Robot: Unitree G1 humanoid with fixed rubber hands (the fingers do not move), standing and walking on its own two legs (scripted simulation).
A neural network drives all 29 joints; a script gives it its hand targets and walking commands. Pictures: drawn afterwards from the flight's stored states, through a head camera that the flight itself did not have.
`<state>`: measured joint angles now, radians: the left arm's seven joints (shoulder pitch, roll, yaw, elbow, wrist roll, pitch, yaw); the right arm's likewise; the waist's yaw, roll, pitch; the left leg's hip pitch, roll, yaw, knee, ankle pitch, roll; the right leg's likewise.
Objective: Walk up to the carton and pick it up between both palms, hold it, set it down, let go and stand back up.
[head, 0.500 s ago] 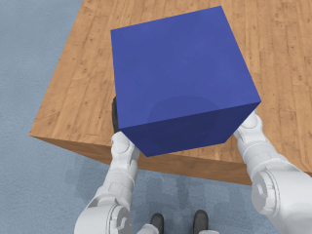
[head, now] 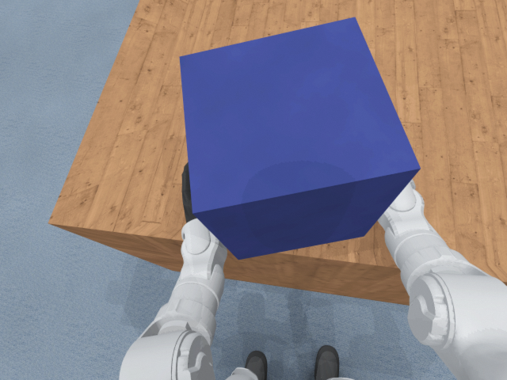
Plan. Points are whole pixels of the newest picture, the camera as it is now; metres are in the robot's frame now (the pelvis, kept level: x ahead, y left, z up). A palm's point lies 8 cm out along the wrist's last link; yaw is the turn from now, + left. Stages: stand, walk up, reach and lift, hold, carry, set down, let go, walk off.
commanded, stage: reach and lift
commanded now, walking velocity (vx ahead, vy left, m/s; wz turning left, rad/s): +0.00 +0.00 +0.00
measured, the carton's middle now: (286, 160) +0.44 +0.03 +0.03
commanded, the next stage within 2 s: none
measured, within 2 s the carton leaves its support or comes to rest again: leaves its support in 1.82 s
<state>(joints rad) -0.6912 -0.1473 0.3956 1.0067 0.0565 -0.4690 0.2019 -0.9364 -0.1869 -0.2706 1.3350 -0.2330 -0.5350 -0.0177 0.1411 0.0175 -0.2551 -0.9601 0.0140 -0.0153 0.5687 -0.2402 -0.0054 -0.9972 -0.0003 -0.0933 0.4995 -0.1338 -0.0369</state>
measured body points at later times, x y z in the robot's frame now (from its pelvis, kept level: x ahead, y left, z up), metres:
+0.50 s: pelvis +0.00 +0.00 +0.00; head +0.18 -0.02 +0.41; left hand +0.39 +0.18 -0.04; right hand +0.48 -0.11 -0.03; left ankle -0.02 +0.13 -0.71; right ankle +0.02 -0.10 -0.71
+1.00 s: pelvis +0.00 +0.00 +0.00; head +0.17 -0.02 +0.42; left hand +0.39 +0.18 -0.04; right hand +0.48 -0.11 -0.03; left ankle -0.02 +0.13 -0.71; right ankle +0.02 -0.10 -0.71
